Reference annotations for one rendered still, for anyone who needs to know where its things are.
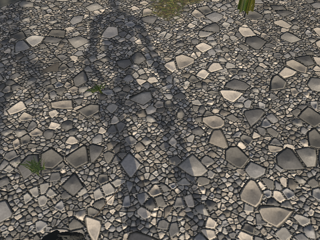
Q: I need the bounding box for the robot left hand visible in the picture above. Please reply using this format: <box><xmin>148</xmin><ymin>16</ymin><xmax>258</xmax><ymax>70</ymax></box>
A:
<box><xmin>41</xmin><ymin>230</ymin><xmax>84</xmax><ymax>240</ymax></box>

